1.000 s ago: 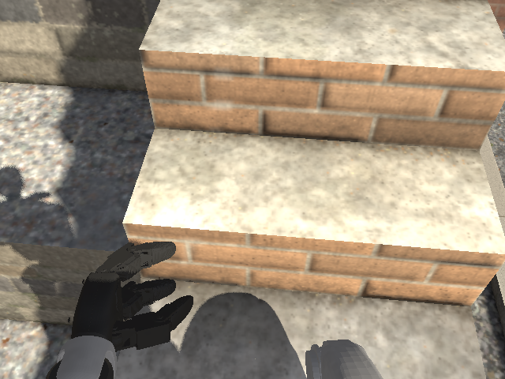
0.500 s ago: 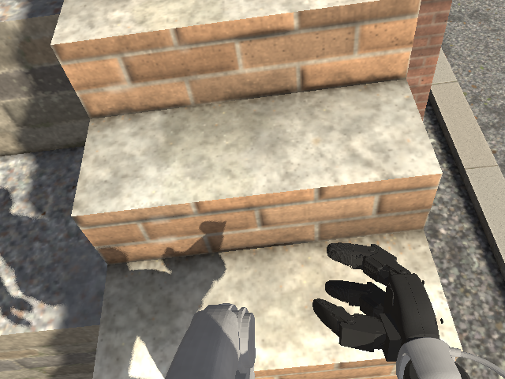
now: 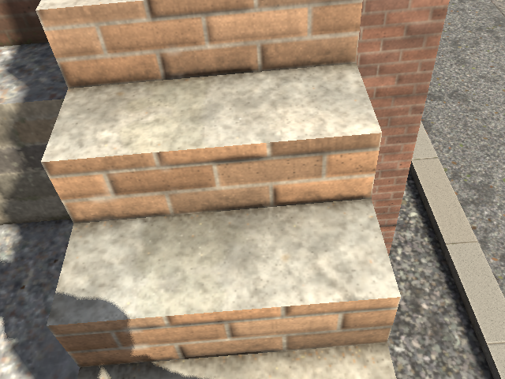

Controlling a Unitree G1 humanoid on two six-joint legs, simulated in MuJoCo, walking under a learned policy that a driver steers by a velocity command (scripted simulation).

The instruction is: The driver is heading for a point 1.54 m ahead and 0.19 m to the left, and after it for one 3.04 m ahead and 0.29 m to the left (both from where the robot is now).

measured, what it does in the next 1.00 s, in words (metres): steps on the spot: left foot, then right foot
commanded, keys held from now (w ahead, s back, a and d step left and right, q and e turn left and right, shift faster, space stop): q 0.54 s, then e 0.06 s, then w+e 0.40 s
